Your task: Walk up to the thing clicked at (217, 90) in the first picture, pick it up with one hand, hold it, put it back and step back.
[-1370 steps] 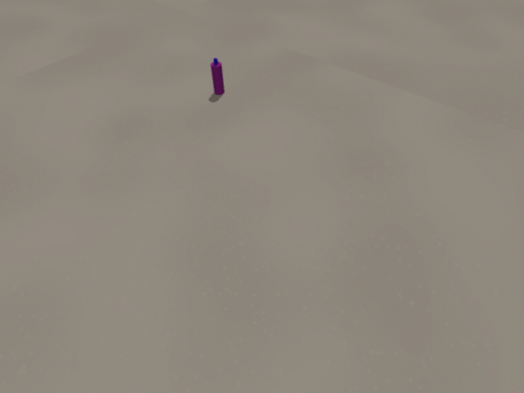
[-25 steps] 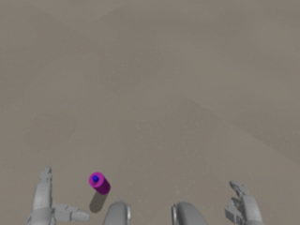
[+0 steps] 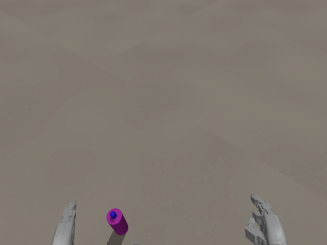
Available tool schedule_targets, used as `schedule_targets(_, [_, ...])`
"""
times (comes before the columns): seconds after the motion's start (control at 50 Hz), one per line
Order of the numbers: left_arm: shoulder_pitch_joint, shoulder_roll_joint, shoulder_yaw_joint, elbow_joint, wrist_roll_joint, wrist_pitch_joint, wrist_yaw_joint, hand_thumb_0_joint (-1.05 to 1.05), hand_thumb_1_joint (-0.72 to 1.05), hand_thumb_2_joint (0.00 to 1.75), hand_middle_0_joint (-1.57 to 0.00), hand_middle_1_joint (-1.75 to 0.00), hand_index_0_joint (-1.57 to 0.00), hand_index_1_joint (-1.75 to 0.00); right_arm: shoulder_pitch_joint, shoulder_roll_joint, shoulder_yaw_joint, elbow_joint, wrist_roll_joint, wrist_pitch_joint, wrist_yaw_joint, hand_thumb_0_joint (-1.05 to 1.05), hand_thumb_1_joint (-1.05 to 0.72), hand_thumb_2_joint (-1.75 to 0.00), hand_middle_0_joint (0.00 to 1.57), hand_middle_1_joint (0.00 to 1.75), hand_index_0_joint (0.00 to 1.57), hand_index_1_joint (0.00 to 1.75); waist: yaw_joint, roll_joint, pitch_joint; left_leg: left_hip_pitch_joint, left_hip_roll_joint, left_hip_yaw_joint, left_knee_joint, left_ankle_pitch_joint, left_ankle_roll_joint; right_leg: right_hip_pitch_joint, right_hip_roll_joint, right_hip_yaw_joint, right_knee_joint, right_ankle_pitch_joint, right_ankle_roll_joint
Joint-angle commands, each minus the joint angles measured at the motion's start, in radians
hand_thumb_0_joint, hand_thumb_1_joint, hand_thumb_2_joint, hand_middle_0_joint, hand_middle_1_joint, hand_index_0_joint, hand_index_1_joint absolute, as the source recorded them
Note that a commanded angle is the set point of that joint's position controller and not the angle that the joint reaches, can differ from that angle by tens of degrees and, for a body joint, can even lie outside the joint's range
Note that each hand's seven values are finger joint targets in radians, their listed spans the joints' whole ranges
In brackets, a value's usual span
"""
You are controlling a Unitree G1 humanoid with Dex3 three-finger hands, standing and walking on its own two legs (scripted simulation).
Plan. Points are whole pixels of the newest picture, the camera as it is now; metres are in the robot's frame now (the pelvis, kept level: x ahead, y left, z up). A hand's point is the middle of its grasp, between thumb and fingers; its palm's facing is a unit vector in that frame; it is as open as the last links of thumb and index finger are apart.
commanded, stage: home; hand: left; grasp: from the side
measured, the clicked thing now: (117, 221) +0.35 +0.25 -0.59
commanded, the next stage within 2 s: stand in 1.52 s
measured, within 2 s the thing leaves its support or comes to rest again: neither
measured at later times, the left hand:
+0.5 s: hand (92, 242) +0.16 +0.18 -0.05, palm faces +0.10 -0.95 -0.29, open 17.4 cm
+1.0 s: hand (92, 239) +0.17 +0.18 -0.05, palm faces +0.10 -0.96 -0.28, open 17.5 cm
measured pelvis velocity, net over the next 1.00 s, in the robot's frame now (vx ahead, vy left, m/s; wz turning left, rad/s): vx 0.00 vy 0.00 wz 0.00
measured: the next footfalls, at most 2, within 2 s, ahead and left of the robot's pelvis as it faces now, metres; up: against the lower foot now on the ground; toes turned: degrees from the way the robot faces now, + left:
none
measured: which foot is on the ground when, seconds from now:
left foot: down 0.00-1.00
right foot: down 0.00-1.00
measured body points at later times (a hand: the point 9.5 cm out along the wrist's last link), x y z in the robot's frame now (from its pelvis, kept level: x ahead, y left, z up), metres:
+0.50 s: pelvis -0.01 +0.00 +0.00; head +0.01 +0.00 +0.45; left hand +0.16 +0.23 -0.03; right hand +0.15 -0.24 -0.07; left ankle +0.03 +0.13 -0.68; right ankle +0.01 -0.12 -0.68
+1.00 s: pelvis +0.00 +0.00 +0.00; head +0.01 +0.00 +0.45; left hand +0.16 +0.23 -0.03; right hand +0.16 -0.24 -0.07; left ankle +0.03 +0.13 -0.68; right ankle +0.01 -0.12 -0.68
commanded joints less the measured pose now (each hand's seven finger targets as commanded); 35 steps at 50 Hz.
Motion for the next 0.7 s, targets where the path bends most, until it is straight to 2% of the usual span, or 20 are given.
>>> schedule_targets(0.0, [-0.059, 0.087, 0.043, -0.196, 0.013, -0.053, 0.011, 0.00, -0.54, 0.06, -0.05, -0.06, -0.05, -0.06, -0.063, -0.121, -0.051, -0.153, -0.001, -0.063, -0.008, 0.00, -0.90, -0.90, 0.20, 0.30, 0.20, 0.30, -0.023, 0.004, -0.076, 0.107, -0.039, 0.034, -0.164, 0.139, 0.034, 0.041, 0.032, 0.002, -0.189, 0.152, -0.005])
schedule_targets(0.02, [-0.042, 0.098, 0.060, -0.190, 0.014, -0.053, 0.013, 0.00, -0.54, 0.06, -0.05, -0.06, -0.05, -0.06, -0.059, -0.118, -0.051, -0.155, -0.002, -0.065, -0.008, 0.00, -0.90, -0.90, 0.20, 0.30, 0.20, 0.30, -0.013, -0.001, -0.099, 0.106, -0.040, 0.033, -0.161, 0.147, 0.035, 0.055, 0.032, 0.001, -0.188, 0.160, -0.005])
schedule_targets(0.06, [-0.047, 0.102, 0.064, -0.193, 0.014, -0.055, 0.013, 0.00, -0.55, 0.05, -0.05, -0.05, -0.05, -0.05, -0.065, -0.115, -0.048, -0.153, -0.001, -0.066, -0.009, 0.00, -0.90, -0.90, 0.20, 0.30, 0.20, 0.30, -0.007, -0.002, -0.080, 0.099, -0.042, 0.038, -0.161, 0.128, 0.036, 0.053, 0.028, 0.007, -0.202, 0.143, -0.003])
schedule_targets(0.12, [-0.038, 0.092, 0.058, -0.185, 0.015, -0.056, 0.011, 0.00, -0.55, 0.06, -0.05, -0.05, -0.05, -0.05, -0.063, -0.116, -0.048, -0.151, -0.003, -0.069, -0.010, 0.00, -0.90, -0.90, 0.20, 0.30, 0.20, 0.30, -0.011, -0.003, -0.086, 0.103, -0.042, 0.039, -0.162, 0.140, 0.035, 0.055, 0.029, 0.007, -0.201, 0.159, -0.003])
schedule_targets(0.22, [-0.026, 0.093, 0.061, -0.152, 0.016, -0.057, 0.006, 0.00, -0.56, 0.05, -0.05, -0.05, -0.05, -0.05, -0.057, -0.113, -0.047, -0.132, -0.004, -0.071, -0.007, 0.00, -0.90, -0.90, 0.20, 0.30, 0.20, 0.30, -0.007, 0.003, -0.052, 0.092, -0.038, 0.030, -0.186, 0.089, 0.032, 0.033, 0.037, -0.006, -0.199, 0.097, -0.009])
schedule_targets(0.24, [-0.047, 0.093, 0.057, -0.183, 0.014, -0.061, 0.008, 0.00, -0.55, 0.06, -0.05, -0.05, -0.05, -0.05, -0.076, -0.120, -0.050, -0.155, -0.002, -0.075, -0.007, 0.00, -0.90, -0.90, 0.20, 0.30, 0.20, 0.30, -0.008, 0.001, -0.053, 0.093, -0.038, 0.031, -0.187, 0.087, 0.033, 0.037, 0.034, -0.004, -0.203, 0.095, -0.008])
schedule_targets(0.26, [-0.036, 0.104, 0.072, -0.175, 0.014, -0.062, 0.008, 0.00, -0.54, 0.06, -0.05, -0.06, -0.05, -0.06, -0.068, -0.119, -0.050, -0.154, -0.002, -0.075, -0.009, 0.00, -0.90, -0.90, 0.20, 0.30, 0.20, 0.30, -0.001, -0.002, -0.069, 0.092, -0.041, 0.033, -0.184, 0.089, 0.034, 0.042, 0.035, -0.002, -0.205, 0.099, -0.007])
schedule_targets(0.28, [-0.051, 0.097, 0.058, -0.179, 0.014, -0.064, 0.007, 0.00, -0.55, 0.05, -0.05, -0.05, -0.05, -0.05, -0.076, -0.119, -0.048, -0.156, -0.001, -0.075, -0.007, 0.00, -0.90, -0.90, 0.20, 0.30, 0.20, 0.30, -0.006, 0.003, -0.049, 0.086, -0.041, 0.035, -0.190, 0.064, 0.034, 0.031, 0.032, 0.000, -0.210, 0.073, -0.009])
schedule_targets(0.3, [-0.037, 0.103, 0.066, -0.179, 0.014, -0.063, 0.007, 0.00, -0.55, 0.05, -0.05, -0.05, -0.05, -0.05, -0.072, -0.121, -0.050, -0.157, -0.002, -0.076, -0.009, 0.00, -0.90, -0.90, 0.20, 0.30, 0.20, 0.30, -0.004, 0.005, -0.060, 0.087, -0.042, 0.035, -0.186, 0.071, 0.034, 0.037, 0.033, 0.001, -0.210, 0.079, -0.007])
schedule_targets(0.34, [-0.012, 0.083, 0.055, -0.150, 0.016, -0.064, 0.005, 0.00, -0.54, 0.06, -0.05, -0.06, -0.05, -0.06, -0.049, -0.115, -0.051, -0.141, -0.003, -0.078, -0.007, 0.00, -0.90, -0.90, 0.20, 0.30, 0.20, 0.30, -0.009, -0.013, -0.079, 0.104, -0.037, 0.031, -0.181, 0.111, 0.033, 0.044, 0.038, -0.004, -0.192, 0.117, -0.008])
schedule_targets(0.36, [-0.047, 0.097, 0.058, -0.193, 0.015, -0.069, 0.007, 0.00, -0.54, 0.06, -0.05, -0.06, -0.05, -0.06, -0.058, -0.119, -0.052, -0.149, -0.002, -0.079, -0.008, 0.00, -0.90, -0.90, 0.20, 0.30, 0.20, 0.30, -0.002, 0.017, -0.079, 0.105, -0.038, 0.034, -0.182, 0.117, 0.031, 0.042, 0.035, -0.002, -0.191, 0.125, -0.010])
schedule_targets(0.4, [-0.039, 0.090, 0.054, -0.168, 0.015, -0.067, 0.005, 0.00, -0.55, 0.06, -0.05, -0.06, -0.05, -0.06, -0.067, -0.122, -0.051, -0.152, -0.001, -0.081, -0.007, 0.00, -0.90, -0.90, 0.20, 0.30, 0.20, 0.30, -0.005, -0.008, -0.046, 0.090, -0.037, 0.029, -0.192, 0.077, 0.032, 0.029, 0.037, -0.007, -0.196, 0.085, -0.010])
schedule_targets(0.42, [-0.029, 0.099, 0.064, -0.169, 0.016, -0.067, 0.006, 0.00, -0.56, 0.05, -0.05, -0.05, -0.05, -0.05, -0.061, -0.121, -0.053, -0.152, -0.002, -0.081, -0.008, 0.00, -0.90, -0.90, 0.20, 0.30, 0.20, 0.30, -0.004, -0.006, -0.071, 0.093, -0.039, 0.032, -0.184, 0.080, 0.034, 0.034, 0.036, -0.003, -0.202, 0.087, -0.009])
schedule_targets(0.44, [-0.056, 0.092, 0.053, -0.165, 0.015, -0.068, 0.005, 0.00, -0.55, 0.06, -0.05, -0.05, -0.05, -0.05, -0.064, -0.120, -0.050, -0.151, -0.002, -0.083, -0.008, 0.00, -0.90, -0.90, 0.20, 0.30, 0.20, 0.30, -0.011, -0.010, -0.043, 0.081, -0.040, 0.031, -0.189, 0.047, 0.034, 0.020, 0.035, -0.003, -0.207, 0.058, -0.008])
schedule_targets(0.46, [-0.033, 0.087, 0.055, -0.167, 0.014, -0.067, 0.004, 0.00, -0.55, 0.05, -0.05, -0.05, -0.05, -0.05, -0.066, -0.116, -0.048, -0.151, -0.002, -0.085, -0.007, 0.00, -0.90, -0.90, 0.20, 0.30, 0.20, 0.30, -0.005, -0.012, -0.047, 0.084, -0.040, 0.033, -0.188, 0.048, 0.035, 0.026, 0.034, -0.001, -0.213, 0.056, -0.008])
schedule_targets(0.48, [-0.041, 0.093, 0.054, -0.172, 0.016, -0.068, 0.004, 0.00, -0.53, 0.07, -0.05, -0.06, -0.05, -0.06, -0.063, -0.119, -0.051, -0.152, -0.004, -0.086, -0.010, 0.00, -0.90, -0.90, 0.20, 0.30, 0.20, 0.30, -0.012, -0.018, -0.067, 0.092, -0.040, 0.035, -0.180, 0.060, 0.036, 0.028, 0.033, 0.003, -0.212, 0.070, -0.005])
schedule_targets(0.54, [-0.025, 0.105, 0.071, -0.181, 0.016, -0.066, 0.005, 0.00, -0.55, 0.06, -0.05, -0.06, -0.05, -0.06, -0.055, -0.120, -0.052, -0.146, -0.003, -0.087, -0.014, 0.00, -0.90, -0.90, 0.20, 0.30, 0.20, 0.30, -0.005, -0.020, -0.104, 0.114, -0.040, 0.039, -0.161, 0.141, 0.036, 0.054, 0.031, 0.007, -0.198, 0.151, -0.003])
schedule_targets(0.56, [-0.022, 0.096, 0.062, -0.175, 0.017, -0.064, 0.003, 0.00, -0.56, 0.05, -0.05, -0.05, -0.05, -0.05, -0.050, -0.119, -0.052, -0.145, -0.003, -0.087, -0.015, 0.00, -0.90, -0.90, 0.20, 0.30, 0.20, 0.30, -0.010, -0.027, -0.108, 0.118, -0.040, 0.042, -0.151, 0.167, 0.037, 0.059, 0.030, 0.011, -0.198, 0.183, -0.001])
schedule_targets(0.68, [-0.031, 0.097, 0.061, -0.175, 0.017, -0.062, 0.001, 0.00, -0.56, 0.05, -0.05, -0.05, -0.05, -0.05, -0.056, -0.117, -0.050, -0.140, -0.005, -0.085, -0.015, 0.00, -0.90, -0.90, 0.20, 0.30, 0.20, 0.30, -0.006, -0.005, -0.071, 0.099, -0.040, 0.040, -0.169, 0.123, 0.035, 0.043, 0.032, 0.003, -0.200, 0.133, -0.005])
